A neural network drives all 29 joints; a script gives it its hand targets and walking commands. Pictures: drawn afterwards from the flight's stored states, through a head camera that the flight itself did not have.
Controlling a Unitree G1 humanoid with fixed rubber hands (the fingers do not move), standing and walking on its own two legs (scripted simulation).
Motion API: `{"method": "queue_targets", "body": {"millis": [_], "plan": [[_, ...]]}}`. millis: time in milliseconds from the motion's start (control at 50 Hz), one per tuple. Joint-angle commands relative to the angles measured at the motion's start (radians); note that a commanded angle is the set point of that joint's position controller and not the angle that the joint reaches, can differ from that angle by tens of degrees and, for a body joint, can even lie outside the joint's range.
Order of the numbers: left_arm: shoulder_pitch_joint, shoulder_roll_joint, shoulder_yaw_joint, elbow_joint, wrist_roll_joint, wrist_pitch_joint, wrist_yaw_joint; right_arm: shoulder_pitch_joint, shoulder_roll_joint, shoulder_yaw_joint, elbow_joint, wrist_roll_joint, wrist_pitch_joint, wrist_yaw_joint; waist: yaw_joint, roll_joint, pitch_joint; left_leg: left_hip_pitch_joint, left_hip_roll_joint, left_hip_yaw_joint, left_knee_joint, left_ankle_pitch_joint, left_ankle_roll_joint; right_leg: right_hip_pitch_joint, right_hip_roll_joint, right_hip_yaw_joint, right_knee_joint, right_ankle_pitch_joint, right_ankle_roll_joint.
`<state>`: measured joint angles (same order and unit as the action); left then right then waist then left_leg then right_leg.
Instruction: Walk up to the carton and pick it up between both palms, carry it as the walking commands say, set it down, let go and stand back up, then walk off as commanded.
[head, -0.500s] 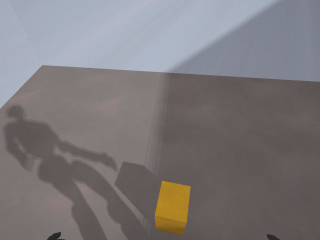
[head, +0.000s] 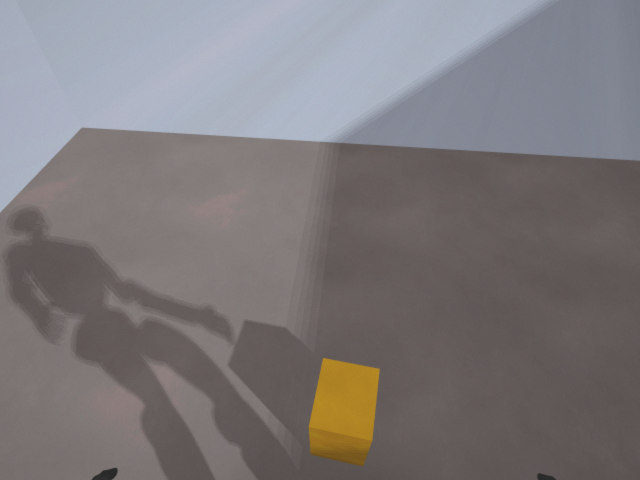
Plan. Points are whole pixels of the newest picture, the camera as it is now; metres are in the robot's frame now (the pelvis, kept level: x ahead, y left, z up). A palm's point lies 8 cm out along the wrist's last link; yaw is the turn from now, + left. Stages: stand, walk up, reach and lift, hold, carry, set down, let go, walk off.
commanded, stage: stand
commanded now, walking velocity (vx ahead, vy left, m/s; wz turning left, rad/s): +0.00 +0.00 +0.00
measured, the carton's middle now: (343, 413) +0.41 -0.05 -0.65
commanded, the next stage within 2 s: walk off in 0.04 s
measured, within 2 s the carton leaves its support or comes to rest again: neither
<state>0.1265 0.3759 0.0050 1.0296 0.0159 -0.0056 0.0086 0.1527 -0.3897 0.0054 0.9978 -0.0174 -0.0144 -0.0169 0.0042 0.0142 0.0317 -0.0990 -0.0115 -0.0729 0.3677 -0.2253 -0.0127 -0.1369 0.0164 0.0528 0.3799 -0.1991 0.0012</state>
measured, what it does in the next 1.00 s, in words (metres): steps to the left: left foot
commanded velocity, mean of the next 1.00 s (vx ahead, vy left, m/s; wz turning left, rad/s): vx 0.00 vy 0.16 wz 0.48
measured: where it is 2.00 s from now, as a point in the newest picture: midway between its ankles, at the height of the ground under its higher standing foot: outside the picture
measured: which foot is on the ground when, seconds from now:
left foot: down 0.00-0.34, up 0.36-0.56, down 0.58-1.00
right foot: down 0.00-0.58, up 0.60-1.00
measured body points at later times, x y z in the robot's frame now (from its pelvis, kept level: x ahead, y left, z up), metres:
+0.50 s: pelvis -0.02 +0.04 -0.01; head +0.01 +0.05 +0.44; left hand +0.04 +0.36 -0.13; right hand +0.06 -0.26 -0.14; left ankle -0.04 +0.16 -0.71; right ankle +0.01 -0.12 -0.75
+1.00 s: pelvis -0.04 +0.15 -0.01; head -0.01 +0.13 +0.44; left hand -0.01 +0.45 -0.13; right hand +0.06 -0.11 -0.16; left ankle -0.03 +0.19 -0.75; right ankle -0.04 +0.04 -0.74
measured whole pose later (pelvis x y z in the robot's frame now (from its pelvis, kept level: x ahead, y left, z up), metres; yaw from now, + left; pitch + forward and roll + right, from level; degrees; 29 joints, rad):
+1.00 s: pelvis -0.04 +0.15 -0.01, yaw +13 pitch +0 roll +1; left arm 0.15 0.27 0.02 0.96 0.00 0.04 0.09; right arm 0.25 -0.30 -0.05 0.89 -0.03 0.09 0.02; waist -0.03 0.04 0.06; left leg -0.24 -0.19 -0.04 0.42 -0.17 0.13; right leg -0.27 -0.03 -0.03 0.64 -0.40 0.00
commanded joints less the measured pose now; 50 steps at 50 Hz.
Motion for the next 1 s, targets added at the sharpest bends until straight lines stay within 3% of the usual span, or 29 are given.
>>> {"method": "queue_targets", "body": {"millis": [0,200,220,240,260,300,320,360,380,400,420,480,500,520,540,560,580,600,620,640,660,700,780,840,940,980], "plan": [[-0.032,0.172,0.03,-0.038,-0.001,-0.009,0.004,-0.024,-0.163,-0.031,-0.038,0.001,-0.009,-0.004,0.0,-0.013,-0.025,-0.039,0.101,-0.072,-0.06,0.123,0.032,0.017,-0.11,0.092,-0.057,0.125,-0.027],[-0.038,0.175,0.029,-0.028,-0.002,-0.01,0.003,-0.029,-0.165,-0.032,-0.026,0.001,-0.01,-0.002,0.0,-0.013,-0.027,-0.034,0.104,-0.068,-0.065,0.126,0.033,0.018,-0.112,0.094,-0.06,0.131,-0.028],[-0.009,0.143,0.02,-0.016,0.003,-0.008,0.0,0.006,-0.125,-0.018,-0.001,0.008,0.007,-0.003,0.012,-0.009,-0.029,-0.048,0.099,-0.059,-0.053,0.092,0.029,0.022,-0.133,0.098,-0.071,0.134,-0.016],[0.013,0.083,0.003,-0.008,0.001,-0.001,-0.001,0.017,-0.051,0.0,0.009,0.014,0.031,-0.007,0.016,-0.042,-0.021,-0.041,0.078,-0.034,-0.042,0.092,0.02,0.002,-0.152,0.116,-0.083,0.18,-0.001],[0.003,0.121,0.011,-0.019,0.009,0.003,0.003,0.034,-0.074,-0.011,0.011,0.017,0.047,-0.011,0.013,-0.058,-0.005,-0.069,0.068,-0.027,-0.004,0.095,0.012,0.0,-0.177,0.127,-0.065,0.206,0.0],[0.027,0.195,0.032,-0.028,0.014,0.009,0.015,0.034,-0.106,-0.026,0.005,0.019,0.066,-0.012,0.031,-0.102,-0.03,-0.118,0.039,-0.009,0.098,0.074,0.007,0.011,-0.245,0.181,-0.061,0.237,-0.038],[0.047,0.226,0.044,-0.027,0.015,0.015,0.022,0.031,-0.109,-0.031,-0.004,0.017,0.071,-0.009,0.042,-0.139,-0.038,-0.165,0.02,0.001,0.169,0.04,0.003,0.025,-0.292,0.221,-0.065,0.251,-0.074],[0.057,0.238,0.058,-0.043,0.021,0.023,0.04,0.022,-0.104,-0.047,-0.025,0.009,0.083,0.0,0.061,-0.224,-0.05,-0.263,-0.005,0.032,0.497,-0.284,-0.003,0.002,-0.438,0.32,-0.079,0.367,-0.205],[0.077,0.226,0.06,-0.043,0.026,0.023,0.044,0.013,-0.088,-0.052,-0.033,0.006,0.09,0.003,0.064,-0.172,-0.046,-0.296,0.018,-0.008,0.6,-0.344,-0.009,-0.01,-0.464,0.313,-0.069,0.457,-0.246],[0.057,0.211,0.06,-0.047,0.026,0.024,0.048,0.023,-0.072,-0.055,-0.041,0.006,0.093,0.007,0.043,-0.129,-0.044,-0.304,0.038,-0.03,0.609,-0.341,-0.016,-0.019,-0.443,0.258,-0.054,0.44,-0.227],[0.027,0.202,0.061,-0.057,0.028,0.026,0.051,0.032,-0.059,-0.056,-0.051,0.006,0.094,0.013,0.026,-0.131,-0.037,-0.298,0.053,-0.022,0.559,-0.319,-0.022,-0.031,-0.408,0.204,-0.044,0.394,-0.189],[0.007,0.208,0.072,-0.064,0.036,0.036,0.052,0.062,-0.024,-0.056,-0.071,0.01,0.099,0.035,0.019,-0.231,-0.045,-0.195,0.036,0.059,0.337,-0.257,-0.035,-0.057,-0.347,0.101,-0.016,0.408,-0.125],[0.011,0.214,0.077,-0.063,0.035,0.04,0.051,0.084,-0.019,-0.058,-0.072,0.011,0.101,0.045,0.014,-0.24,-0.049,-0.143,0.02,0.093,0.241,-0.19,-0.034,-0.074,-0.336,0.075,0.005,0.397,-0.108],[0.012,0.218,0.084,-0.063,0.03,0.045,0.051,0.124,-0.019,-0.064,-0.067,0.009,0.103,0.054,-0.002,-0.225,-0.051,-0.063,0.001,0.135,0.114,-0.08,-0.029,-0.107,-0.316,0.041,0.046,0.343,-0.079],[0.035,0.191,0.084,-0.062,0.027,0.044,0.05,0.154,-0.042,-0.077,-0.064,-0.006,0.101,0.06,-0.016,-0.168,-0.058,0.033,-0.016,0.127,0.048,-0.024,-0.018,-0.18,-0.282,0.006,0.136,0.219,-0.032],[0.085,0.134,0.073,-0.065,0.027,0.044,0.045,0.178,-0.106,-0.091,-0.078,-0.021,0.095,0.063,-0.036,0.087,-0.054,0.089,0.115,-0.062,-0.126,-0.017,0.019,-0.307,-0.189,-0.109,0.378,-0.06,0.037],[0.042,0.034,0.048,-0.124,0.02,0.055,0.063,0.132,-0.256,-0.113,-0.121,-0.009,0.095,0.065,-0.038,0.406,-0.047,-0.017,0.344,-0.352,-0.175,0.062,0.155,-0.471,-0.059,-0.159,0.616,-0.466,0.072],[-0.034,0.079,0.05,-0.132,0.0,0.069,0.08,0.167,-0.205,-0.109,-0.115,-0.013,0.093,0.062,-0.082,0.292,-0.031,-0.151,0.332,-0.323,-0.177,0.081,0.229,-0.395,-0.097,-0.063,0.771,-0.474,0.047],[-0.045,0.099,0.059,-0.134,-0.01,0.074,0.077,0.132,-0.146,-0.093,-0.114,-0.014,0.094,0.05,-0.047,0.186,0.019,-0.183,0.281,-0.249,-0.162,0.044,0.223,-0.405,-0.108,-0.046,0.818,-0.39,0.029],[-0.024,0.108,0.063,-0.121,-0.01,0.07,0.068,0.086,-0.116,-0.087,-0.126,-0.014,0.098,0.04,-0.016,0.116,0.05,-0.18,0.222,-0.186,-0.142,0.056,0.196,-0.41,-0.119,-0.05,0.822,-0.306,0.025],[0.011,0.106,0.064,-0.105,-0.001,0.064,0.06,0.058,-0.107,-0.086,-0.14,-0.01,0.096,0.03,0.003,0.095,0.03,-0.141,0.191,-0.153,-0.108,0.148,0.181,-0.401,-0.123,-0.058,0.826,-0.254,0.024],[0.072,0.08,0.059,-0.076,0.007,0.058,0.053,0.07,-0.08,-0.078,-0.155,-0.006,0.087,0.027,0.004,0.081,-0.022,-0.07,0.167,-0.137,-0.063,0.3,0.191,-0.388,-0.112,-0.07,0.802,-0.238,0.027],[0.029,0.046,0.047,-0.096,-0.003,0.059,0.067,0.135,-0.063,-0.078,-0.14,-0.006,0.086,0.023,-0.03,0.108,-0.023,0.012,0.177,-0.212,-0.054,0.259,0.231,-0.389,-0.096,-0.078,0.608,-0.274,0.03],[0.031,0.041,0.044,-0.1,-0.014,0.058,0.078,0.15,-0.06,-0.08,-0.141,-0.01,0.091,0.024,-0.035,0.094,-0.024,0.013,0.196,-0.277,-0.06,0.298,0.24,-0.336,-0.079,-0.077,0.498,-0.285,0.019],[0.107,0.035,0.048,-0.079,-0.022,0.046,0.084,0.105,-0.064,-0.085,-0.151,-0.013,0.093,0.033,0.006,0.052,-0.041,-0.046,0.161,-0.337,-0.07,0.328,0.182,-0.169,-0.059,-0.061,0.293,-0.232,-0.002],[0.2,0.044,0.056,-0.058,-0.017,0.037,0.088,0.061,-0.059,-0.085,-0.162,-0.002,0.096,0.034,0.062,0.033,-0.045,-0.141,0.096,-0.31,-0.048,0.211,0.105,-0.01,-0.086,-0.057,0.061,-0.117,-0.014]]}}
